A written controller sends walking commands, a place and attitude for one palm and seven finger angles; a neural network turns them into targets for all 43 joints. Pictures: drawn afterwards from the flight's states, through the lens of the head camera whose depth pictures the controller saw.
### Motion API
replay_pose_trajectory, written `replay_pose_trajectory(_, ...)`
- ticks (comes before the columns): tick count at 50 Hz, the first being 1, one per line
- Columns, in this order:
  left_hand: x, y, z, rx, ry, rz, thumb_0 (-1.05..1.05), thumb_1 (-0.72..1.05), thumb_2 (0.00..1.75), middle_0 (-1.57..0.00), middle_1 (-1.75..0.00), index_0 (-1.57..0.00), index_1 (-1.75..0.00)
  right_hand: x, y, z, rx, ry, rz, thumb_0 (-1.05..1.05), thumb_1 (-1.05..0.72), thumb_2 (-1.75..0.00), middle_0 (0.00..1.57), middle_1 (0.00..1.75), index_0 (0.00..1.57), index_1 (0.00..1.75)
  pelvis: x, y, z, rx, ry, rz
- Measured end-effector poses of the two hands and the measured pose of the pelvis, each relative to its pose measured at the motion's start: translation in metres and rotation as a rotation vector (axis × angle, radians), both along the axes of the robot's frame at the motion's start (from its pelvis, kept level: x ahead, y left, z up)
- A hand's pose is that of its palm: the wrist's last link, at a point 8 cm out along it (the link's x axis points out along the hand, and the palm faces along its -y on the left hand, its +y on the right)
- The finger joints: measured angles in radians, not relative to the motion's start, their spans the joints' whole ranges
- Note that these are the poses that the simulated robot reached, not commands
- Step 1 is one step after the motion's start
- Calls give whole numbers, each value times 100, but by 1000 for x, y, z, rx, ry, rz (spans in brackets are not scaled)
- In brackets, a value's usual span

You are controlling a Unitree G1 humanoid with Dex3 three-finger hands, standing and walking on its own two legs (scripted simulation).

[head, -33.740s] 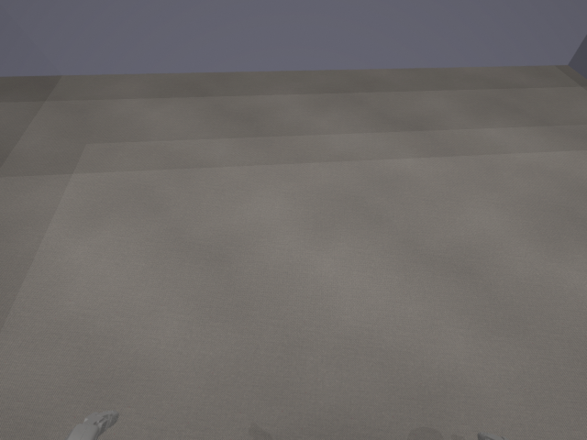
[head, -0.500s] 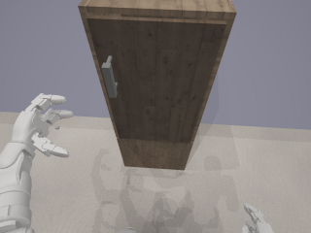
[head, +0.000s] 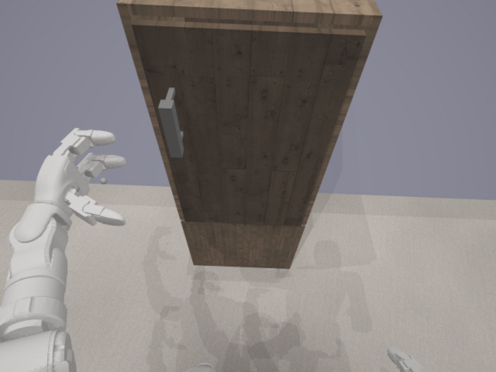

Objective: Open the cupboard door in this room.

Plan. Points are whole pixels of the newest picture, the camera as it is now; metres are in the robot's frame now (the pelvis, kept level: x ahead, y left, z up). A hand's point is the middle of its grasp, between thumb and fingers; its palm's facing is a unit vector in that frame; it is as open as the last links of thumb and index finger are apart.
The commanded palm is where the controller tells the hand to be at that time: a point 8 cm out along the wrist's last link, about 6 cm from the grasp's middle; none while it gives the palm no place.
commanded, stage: move the hooked fingers beside the handle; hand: left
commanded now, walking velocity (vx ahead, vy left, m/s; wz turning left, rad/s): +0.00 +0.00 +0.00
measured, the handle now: (174, 123) +0.54 +0.16 +0.08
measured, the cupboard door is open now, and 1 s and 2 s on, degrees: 0 0 0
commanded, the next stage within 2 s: slide the fingers in behind the handle in 1.60 s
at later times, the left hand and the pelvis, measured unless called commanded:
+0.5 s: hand (119, 152) +0.44 +0.23 +0.09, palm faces +0.02 -1.00 +0.00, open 13.9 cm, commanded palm +0.43 +0.28 +0.09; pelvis +0.00 -0.01 -0.01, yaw -1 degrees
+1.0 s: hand (135, 134) +0.50 +0.22 +0.08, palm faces -0.01 -1.00 +0.00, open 13.9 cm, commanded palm +0.47 +0.27 +0.08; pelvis +0.00 -0.01 -0.02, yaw -3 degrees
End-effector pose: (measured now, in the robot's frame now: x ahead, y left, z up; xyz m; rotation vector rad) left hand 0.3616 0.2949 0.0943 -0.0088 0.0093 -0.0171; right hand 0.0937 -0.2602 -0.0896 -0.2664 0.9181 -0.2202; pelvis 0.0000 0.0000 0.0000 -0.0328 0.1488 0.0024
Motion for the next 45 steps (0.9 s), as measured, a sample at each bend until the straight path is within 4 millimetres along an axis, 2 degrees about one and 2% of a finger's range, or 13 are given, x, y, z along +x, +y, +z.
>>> replay_pose_trajectory(5, 19, -4, -5, -6, 32, 6, -1, -50, 30, -30, -120, -31, -120, -4, 0, -2, -2, 18, -6, 1, -90, -90, 21, 30, 20, 30, -2, 0, -2, -1, 14, -2)
replay_pose_trajectory(10, 34, -7, -1, 8, 8, 17, -1, -50, 30, -30, -120, -30, -120, -18, -3, -6, -2, 63, -22, 1, -90, -90, 21, 30, 20, 30, -2, -1, -4, -1, 32, -9)
replay_pose_trajectory(17, 50, -13, 0, -6, 17, 7, -1, -50, 30, -30, -120, -30, -120, -42, -9, -13, 4, 149, -64, 1, -90, -90, 20, 30, 20, 30, 0, -4, -6, 0, 49, -16)
replay_pose_trajectory(21, 56, -11, -4, -7, 37, 23, -1, -50, 30, -30, -120, -30, -120, -55, -15, -14, -3, 184, -93, 1, -90, -90, 21, 30, 20, 30, 0, -7, -7, 1, 59, -23)
replay_pose_trajectory(26, 62, -8, 0, 2, 1, 37, -1, -50, 30, -30, -120, -30, -120, -69, -21, -16, -12, 231, -113, 1, -90, -90, 20, 30, 20, 30, -1, -10, -9, -2, 71, -24)
replay_pose_trajectory(36, 87, -14, -1, -2, 34, 0, -1, -50, 30, -30, -120, -30, -120, -86, -27, -19, -36, 292, -138, 0, -91, -90, 20, 30, 20, 30, -6, -11, -15, -11, 110, -20)
replay_pose_trajectory(45, 113, -18, -2, -7, 31, 12, -1, -50, 30, -30, -120, -30, -120, -101, -23, -21, -32, 340, -168, 0, -91, -90, 20, 30, 20, 30, -4, -10, -20, -15, 149, -32)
